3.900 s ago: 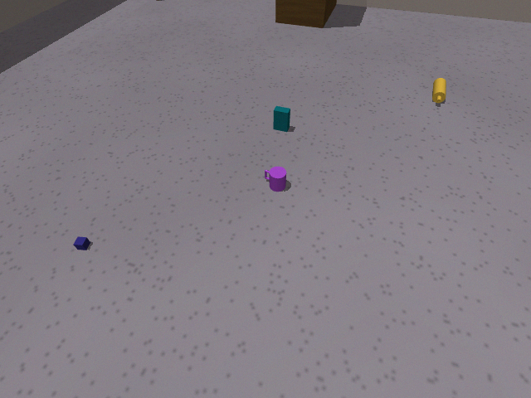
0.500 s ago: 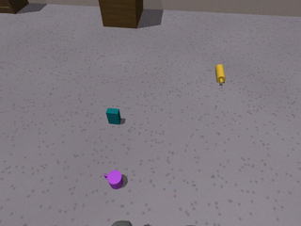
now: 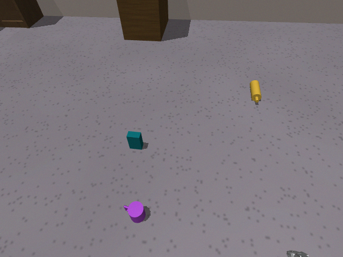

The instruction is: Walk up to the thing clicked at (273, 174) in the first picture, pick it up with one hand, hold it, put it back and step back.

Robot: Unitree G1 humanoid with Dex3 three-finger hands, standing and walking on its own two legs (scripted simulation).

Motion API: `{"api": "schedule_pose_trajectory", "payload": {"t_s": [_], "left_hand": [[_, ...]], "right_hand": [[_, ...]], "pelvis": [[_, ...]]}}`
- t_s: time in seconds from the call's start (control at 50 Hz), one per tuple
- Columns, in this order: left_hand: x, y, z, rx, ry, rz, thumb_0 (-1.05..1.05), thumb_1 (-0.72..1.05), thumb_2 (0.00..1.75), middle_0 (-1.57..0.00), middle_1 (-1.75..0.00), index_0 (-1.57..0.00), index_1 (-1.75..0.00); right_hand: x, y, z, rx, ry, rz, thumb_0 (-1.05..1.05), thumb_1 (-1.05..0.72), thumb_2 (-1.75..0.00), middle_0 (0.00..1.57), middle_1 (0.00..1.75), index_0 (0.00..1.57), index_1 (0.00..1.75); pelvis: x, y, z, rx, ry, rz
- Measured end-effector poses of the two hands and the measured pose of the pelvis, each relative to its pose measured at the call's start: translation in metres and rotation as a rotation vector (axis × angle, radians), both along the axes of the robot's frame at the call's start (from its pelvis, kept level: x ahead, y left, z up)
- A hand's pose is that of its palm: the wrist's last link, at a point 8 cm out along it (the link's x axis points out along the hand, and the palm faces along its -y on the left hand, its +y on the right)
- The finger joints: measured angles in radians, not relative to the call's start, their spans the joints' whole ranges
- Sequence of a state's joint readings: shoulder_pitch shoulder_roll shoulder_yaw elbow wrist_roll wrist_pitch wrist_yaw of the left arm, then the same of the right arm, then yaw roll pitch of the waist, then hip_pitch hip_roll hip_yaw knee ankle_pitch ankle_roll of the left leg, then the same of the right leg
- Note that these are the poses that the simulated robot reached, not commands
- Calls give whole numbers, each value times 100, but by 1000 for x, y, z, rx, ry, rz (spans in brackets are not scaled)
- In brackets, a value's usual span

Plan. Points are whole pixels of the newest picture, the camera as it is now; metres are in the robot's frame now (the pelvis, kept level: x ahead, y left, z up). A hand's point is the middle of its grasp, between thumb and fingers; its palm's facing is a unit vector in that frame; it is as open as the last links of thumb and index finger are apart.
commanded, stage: walk up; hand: left
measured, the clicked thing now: (134, 211) +0.46 +0.26 -0.73
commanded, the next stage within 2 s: stand in 0.56 s
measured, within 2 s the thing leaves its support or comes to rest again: neither
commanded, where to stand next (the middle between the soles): +0.07 +0.00 m, yaw +0 degrees
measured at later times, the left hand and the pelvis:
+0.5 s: hand out of the picture +0.09 +0.25 -0.16, palm faces -0.02 -0.94 -0.33, open 7.4 cm; pelvis +0.01 +0.00 +0.00, yaw +0 degrees
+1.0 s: hand out of the picture +0.09 +0.25 -0.16, palm faces -0.02 -0.94 -0.34, open 7.4 cm; pelvis +0.03 +0.00 +0.00, yaw +0 degrees
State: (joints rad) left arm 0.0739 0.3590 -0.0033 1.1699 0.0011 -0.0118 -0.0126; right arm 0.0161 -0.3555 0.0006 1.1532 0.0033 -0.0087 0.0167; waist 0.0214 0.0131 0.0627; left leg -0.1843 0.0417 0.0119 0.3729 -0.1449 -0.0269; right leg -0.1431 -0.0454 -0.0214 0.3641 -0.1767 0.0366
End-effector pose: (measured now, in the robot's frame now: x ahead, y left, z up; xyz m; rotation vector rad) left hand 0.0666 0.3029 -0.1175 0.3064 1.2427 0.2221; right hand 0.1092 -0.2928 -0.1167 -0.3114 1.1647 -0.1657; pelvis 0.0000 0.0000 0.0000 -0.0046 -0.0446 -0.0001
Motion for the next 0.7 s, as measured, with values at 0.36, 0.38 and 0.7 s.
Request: {"api": "schedule_pose_trajectory", "payload": {"t_s": [0.36,0.38,0.7], "left_hand": [[13,-8,-3,-18,9,-17,1,90,90,-21,-30,-20,-30],[14,-8,-3,-19,7,-18,1,90,90,-21,-30,-20,-30],[25,-7,-1,-16,-20,-28,1,90,90,-21,-30,-20,-30]], "right_hand": [[-42,-6,-4,-8,103,-62,1,-91,-90,20,30,20,30],[-42,-6,-4,-8,102,-63,1,-91,-90,20,30,20,30],[-22,-3,1,-12,52,-44,1,-91,-90,20,30,20,30]], "pelvis": [[7,-1,2,-1,9,-3],[7,-1,2,0,9,-3],[14,-1,2,3,12,0]]}}
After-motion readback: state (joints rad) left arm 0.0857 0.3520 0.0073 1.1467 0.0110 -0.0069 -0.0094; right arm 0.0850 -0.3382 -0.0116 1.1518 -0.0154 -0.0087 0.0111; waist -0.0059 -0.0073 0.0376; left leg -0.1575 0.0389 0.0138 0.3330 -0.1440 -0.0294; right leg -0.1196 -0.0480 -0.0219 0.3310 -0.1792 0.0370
